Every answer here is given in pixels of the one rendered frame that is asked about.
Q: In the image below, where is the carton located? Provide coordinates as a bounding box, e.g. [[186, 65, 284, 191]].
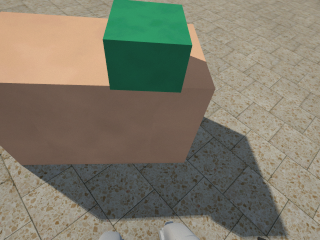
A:
[[102, 0, 193, 93]]

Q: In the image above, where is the pedestal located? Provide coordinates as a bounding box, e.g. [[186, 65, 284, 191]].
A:
[[0, 11, 215, 165]]

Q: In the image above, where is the right robot thigh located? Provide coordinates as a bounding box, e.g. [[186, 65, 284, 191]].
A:
[[159, 222, 200, 240]]

